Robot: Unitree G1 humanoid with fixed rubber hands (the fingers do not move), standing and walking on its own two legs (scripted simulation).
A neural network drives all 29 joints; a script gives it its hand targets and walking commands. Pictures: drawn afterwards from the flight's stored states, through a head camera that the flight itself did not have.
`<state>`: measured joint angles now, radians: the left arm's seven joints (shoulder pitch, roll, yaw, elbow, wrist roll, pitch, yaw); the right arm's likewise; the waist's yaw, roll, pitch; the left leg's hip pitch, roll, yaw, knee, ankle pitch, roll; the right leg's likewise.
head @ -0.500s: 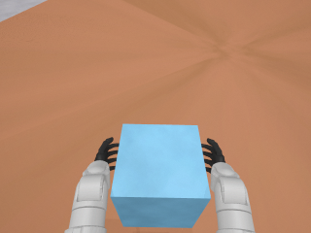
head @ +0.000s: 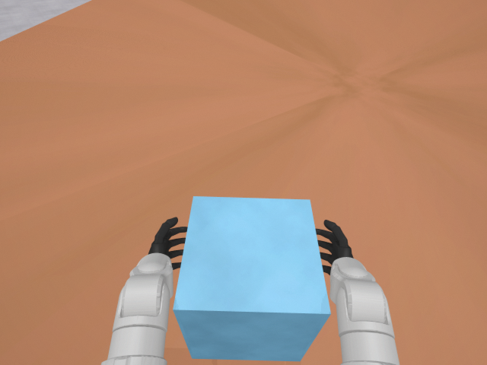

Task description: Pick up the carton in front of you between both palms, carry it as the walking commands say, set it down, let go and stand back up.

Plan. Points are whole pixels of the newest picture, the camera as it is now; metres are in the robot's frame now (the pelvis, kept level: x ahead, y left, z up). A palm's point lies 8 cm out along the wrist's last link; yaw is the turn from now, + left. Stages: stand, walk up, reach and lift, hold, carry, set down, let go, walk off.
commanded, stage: carry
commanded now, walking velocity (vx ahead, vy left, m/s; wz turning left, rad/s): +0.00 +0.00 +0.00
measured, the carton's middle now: (248, 282) +0.30 +0.00 -0.04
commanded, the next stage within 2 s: hold in 1.18 s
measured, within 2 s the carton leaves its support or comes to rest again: neither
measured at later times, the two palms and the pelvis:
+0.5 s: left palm (149, 278) +0.26 +0.16 +0.04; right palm (339, 281) +0.26 -0.14 +0.04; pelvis -0.03 +0.01 +0.00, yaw +0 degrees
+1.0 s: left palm (141, 284) +0.25 +0.17 +0.04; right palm (333, 286) +0.25 -0.13 +0.04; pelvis -0.04 +0.02 +0.00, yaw +0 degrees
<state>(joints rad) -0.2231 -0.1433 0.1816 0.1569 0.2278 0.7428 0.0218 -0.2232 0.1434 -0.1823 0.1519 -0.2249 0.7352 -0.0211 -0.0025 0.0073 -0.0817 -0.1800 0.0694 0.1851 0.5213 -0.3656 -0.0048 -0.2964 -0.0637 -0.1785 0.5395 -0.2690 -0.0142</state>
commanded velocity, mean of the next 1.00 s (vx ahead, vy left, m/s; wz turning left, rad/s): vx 0.00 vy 0.00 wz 0.00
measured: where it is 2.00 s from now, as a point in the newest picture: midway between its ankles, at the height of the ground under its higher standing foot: outside the picture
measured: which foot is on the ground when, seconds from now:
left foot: down 0.00-1.00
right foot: down 0.00-1.00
